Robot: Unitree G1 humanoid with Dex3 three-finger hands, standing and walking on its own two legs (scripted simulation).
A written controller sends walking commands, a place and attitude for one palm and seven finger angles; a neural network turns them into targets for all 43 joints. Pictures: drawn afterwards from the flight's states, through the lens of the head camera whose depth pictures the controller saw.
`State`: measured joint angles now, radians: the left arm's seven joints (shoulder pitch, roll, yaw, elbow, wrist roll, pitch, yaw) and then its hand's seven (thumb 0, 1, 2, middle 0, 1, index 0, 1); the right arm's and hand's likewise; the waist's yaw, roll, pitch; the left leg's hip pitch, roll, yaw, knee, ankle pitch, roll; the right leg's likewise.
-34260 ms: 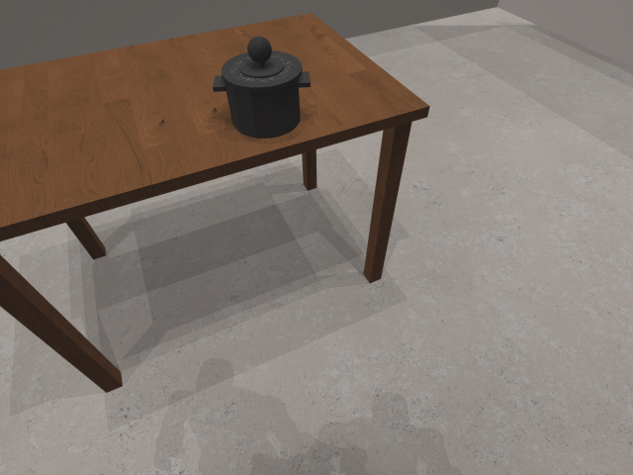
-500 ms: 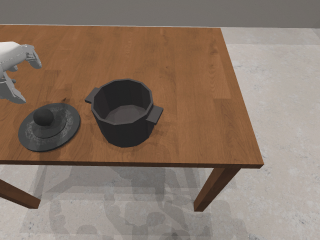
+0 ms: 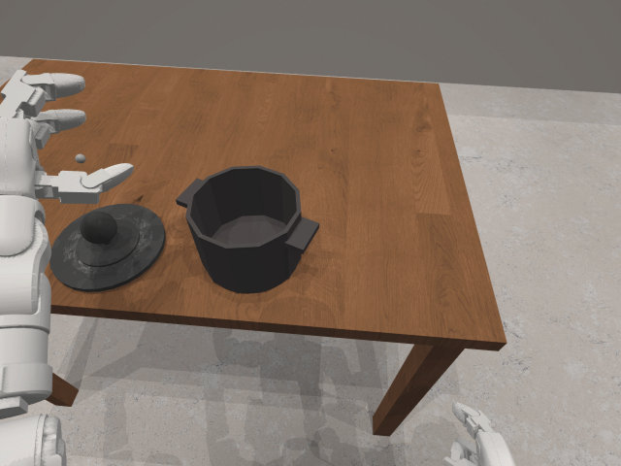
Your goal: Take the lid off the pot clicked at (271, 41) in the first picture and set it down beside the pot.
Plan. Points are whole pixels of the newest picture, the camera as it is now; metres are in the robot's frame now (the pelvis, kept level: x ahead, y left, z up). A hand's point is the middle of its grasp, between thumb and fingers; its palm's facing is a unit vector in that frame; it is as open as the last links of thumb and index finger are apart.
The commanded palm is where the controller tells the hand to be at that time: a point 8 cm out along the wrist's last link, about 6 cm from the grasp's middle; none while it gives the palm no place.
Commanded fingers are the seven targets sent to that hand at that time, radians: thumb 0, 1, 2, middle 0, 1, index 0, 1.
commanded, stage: draw the hand back to the body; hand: left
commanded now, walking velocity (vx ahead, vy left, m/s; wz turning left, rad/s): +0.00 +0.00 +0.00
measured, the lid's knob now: (98, 227) +0.41 +0.36 +0.03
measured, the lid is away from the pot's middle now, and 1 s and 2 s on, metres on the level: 0.23 0.23 0.23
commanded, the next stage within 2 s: step back with the hand held close in 1.56 s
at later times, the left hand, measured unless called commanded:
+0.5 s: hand (60, 198) +0.31 +0.28 +0.21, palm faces +0.53 -0.81 -0.24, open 9.0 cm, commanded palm +0.25 +0.31 +0.21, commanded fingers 0.00 0.70 0.84 -0.23 -0.43 -0.23 -0.43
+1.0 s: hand (50, 266) +0.24 +0.26 +0.20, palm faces +0.49 -0.83 -0.26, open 7.5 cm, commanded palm +0.18 +0.28 +0.21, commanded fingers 0.00 0.90 0.90 -0.20 -0.30 -0.20 -0.30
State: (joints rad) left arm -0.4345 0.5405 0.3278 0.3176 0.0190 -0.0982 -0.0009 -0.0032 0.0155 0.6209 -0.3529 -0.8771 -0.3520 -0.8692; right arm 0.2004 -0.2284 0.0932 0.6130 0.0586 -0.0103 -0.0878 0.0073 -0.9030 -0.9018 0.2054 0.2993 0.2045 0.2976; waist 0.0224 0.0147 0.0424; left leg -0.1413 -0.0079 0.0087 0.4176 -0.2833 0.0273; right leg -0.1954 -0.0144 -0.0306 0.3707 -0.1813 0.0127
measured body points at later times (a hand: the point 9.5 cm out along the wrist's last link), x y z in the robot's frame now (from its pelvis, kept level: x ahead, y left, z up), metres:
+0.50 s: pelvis +0.01 -0.02 +0.00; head +0.01 -0.04 +0.45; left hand +0.28 +0.32 +0.22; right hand +0.18 -0.26 -0.10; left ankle -0.04 +0.10 -0.74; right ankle +0.01 -0.13 -0.74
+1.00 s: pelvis -0.01 -0.01 +0.00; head -0.02 -0.03 +0.45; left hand +0.21 +0.30 +0.21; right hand +0.18 -0.23 -0.09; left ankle -0.04 +0.10 -0.74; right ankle +0.01 -0.13 -0.74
